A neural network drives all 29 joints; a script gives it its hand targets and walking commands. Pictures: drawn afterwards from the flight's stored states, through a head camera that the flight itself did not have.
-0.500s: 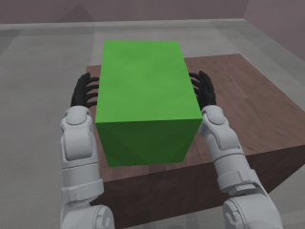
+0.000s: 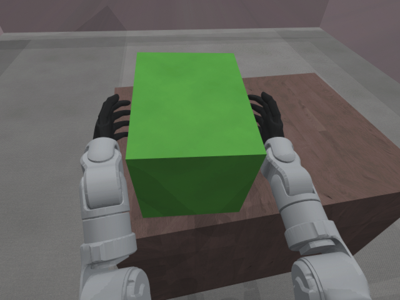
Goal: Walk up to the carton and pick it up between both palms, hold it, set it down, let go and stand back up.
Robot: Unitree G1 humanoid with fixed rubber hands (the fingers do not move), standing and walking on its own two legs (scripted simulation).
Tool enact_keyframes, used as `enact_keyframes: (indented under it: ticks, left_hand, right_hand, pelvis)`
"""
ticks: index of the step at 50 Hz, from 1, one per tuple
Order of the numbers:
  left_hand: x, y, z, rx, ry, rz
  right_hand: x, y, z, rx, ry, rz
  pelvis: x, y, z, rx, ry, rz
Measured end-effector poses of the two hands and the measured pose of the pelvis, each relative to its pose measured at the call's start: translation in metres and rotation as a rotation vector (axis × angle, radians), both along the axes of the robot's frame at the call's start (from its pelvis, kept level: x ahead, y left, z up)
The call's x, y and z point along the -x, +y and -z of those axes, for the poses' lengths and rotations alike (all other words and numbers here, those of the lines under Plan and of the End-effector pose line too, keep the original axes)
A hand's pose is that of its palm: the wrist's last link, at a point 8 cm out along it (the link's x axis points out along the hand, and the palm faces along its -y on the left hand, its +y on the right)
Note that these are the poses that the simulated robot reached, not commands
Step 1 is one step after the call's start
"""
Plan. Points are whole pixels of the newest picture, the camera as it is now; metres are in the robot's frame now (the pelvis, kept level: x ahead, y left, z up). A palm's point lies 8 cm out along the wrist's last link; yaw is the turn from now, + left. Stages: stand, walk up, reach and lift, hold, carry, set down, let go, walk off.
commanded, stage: hold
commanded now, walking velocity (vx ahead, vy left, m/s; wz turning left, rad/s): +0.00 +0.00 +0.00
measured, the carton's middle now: (189, 133) +0.43 +0.01 +0.12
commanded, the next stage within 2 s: none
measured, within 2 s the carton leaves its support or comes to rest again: neither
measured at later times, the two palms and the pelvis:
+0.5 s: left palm (107, 138) +0.35 +0.16 +0.18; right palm (270, 134) +0.36 -0.14 +0.17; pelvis +0.00 +0.00 +0.00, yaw +0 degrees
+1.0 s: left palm (106, 136) +0.35 +0.16 +0.19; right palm (271, 133) +0.36 -0.14 +0.17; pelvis +0.00 +0.00 +0.00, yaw +0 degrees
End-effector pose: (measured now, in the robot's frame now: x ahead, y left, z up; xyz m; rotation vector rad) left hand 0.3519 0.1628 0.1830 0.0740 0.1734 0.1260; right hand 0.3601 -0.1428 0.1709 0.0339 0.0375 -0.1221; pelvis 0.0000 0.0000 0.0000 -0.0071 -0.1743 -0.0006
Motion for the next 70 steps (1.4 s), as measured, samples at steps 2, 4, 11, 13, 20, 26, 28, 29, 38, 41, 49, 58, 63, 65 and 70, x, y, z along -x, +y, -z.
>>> enact_keyframes:
  ticks: [2,4,11,13,20,26,28,29,38,41,49,58,63,65,70]
  left_hand:
    - [-0.0006,-0.0007,0.0005,-0.001,0.001,0.002]
    - [-0.0009,-0.0014,0.0011,-0.002,0.002,0.004]
    - [-0.0016,-0.0019,0.0014,-0.006,-0.002,0.008]
    - [-0.0016,-0.0016,0.0019,-0.005,0.000,0.008]
    - [-0.0019,0.0000,0.0035,-0.004,0.006,0.004]
    - [-0.0018,0.0002,0.0010,-0.002,-0.002,0.003]
    - [-0.0014,0.0000,-0.0002,-0.002,-0.007,0.003]
    - [-0.0014,-0.0001,-0.0004,-0.003,-0.007,0.003]
    - [0.0014,-0.0017,0.0036,-0.007,0.009,0.008]
    - [0.0016,-0.0025,0.0022,-0.005,0.003,0.010]
    - [-0.0007,-0.0012,-0.0040,-0.004,-0.003,0.002]
    - [-0.0005,0.0018,0.0014,0.005,0.005,0.001]
    - [0.0015,0.0020,0.0027,-0.002,0.000,0.002]
    - [0.0013,0.0016,0.0036,0.000,0.006,0.002]
    - [-0.0003,-0.0001,0.0019,0.004,0.003,0.001]
  right_hand:
    - [0.0000,-0.0008,0.0005,-0.001,0.001,0.002]
    - [0.0001,-0.0014,0.0016,-0.002,0.002,0.003]
    - [0.0005,-0.0020,0.0028,-0.005,-0.002,0.007]
    - [0.0002,-0.0016,0.0030,-0.003,0.000,0.006]
    - [-0.0013,-0.0001,0.0037,-0.003,0.006,0.002]
    - [-0.0017,0.0001,0.0009,-0.005,-0.003,0.001]
    - [-0.0013,-0.0002,-0.0005,-0.005,-0.007,0.001]
    - [-0.0012,-0.0002,-0.0006,-0.004,-0.007,0.001]
    - [0.0032,-0.0017,0.0053,-0.007,0.008,0.006]
    - [0.0042,-0.0026,0.0046,-0.014,0.003,0.009]
    - [-0.0006,-0.0012,-0.0022,-0.005,-0.004,0.001]
    - [-0.0009,0.0017,0.0001,-0.001,0.004,0.000]
    - [0.0012,0.0020,0.0014,-0.005,-0.001,0.001]
    - [0.0014,0.0016,0.0030,-0.006,0.005,0.002]
    - [0.0003,0.0000,0.0029,-0.006,0.001,0.004]
  pelvis:
    - [-0.0002,0.0000,0.0000,0.000,-0.003,0.000]
    - [-0.0004,0.0001,0.0000,0.000,-0.004,0.001]
    - [-0.0021,0.0006,0.0000,0.000,0.000,0.004]
    - [-0.0020,0.0007,-0.0001,0.000,-0.002,0.005]
    - [-0.0024,0.0003,-0.0001,0.000,0.001,0.001]
    - [-0.0032,0.0003,0.0000,0.000,0.001,0.000]
    - [-0.0032,0.0003,0.0000,0.001,-0.001,0.000]
    - [-0.0029,0.0004,0.0001,0.001,-0.003,0.000]
    - [-0.0008,0.0004,0.0000,0.000,-0.006,-0.002]
    - [-0.0004,0.0003,0.0000,0.000,0.000,-0.001]
    - [0.0013,0.0000,0.0001,-0.001,-0.003,0.004]
    - [-0.0004,0.0002,0.0001,0.001,-0.004,-0.003]
    - [-0.0003,0.0011,0.0002,0.002,-0.005,-0.003]
    - [-0.0002,0.0014,0.0002,0.001,-0.004,-0.002]
    - [-0.0003,0.0008,0.0000,0.000,0.004,0.000]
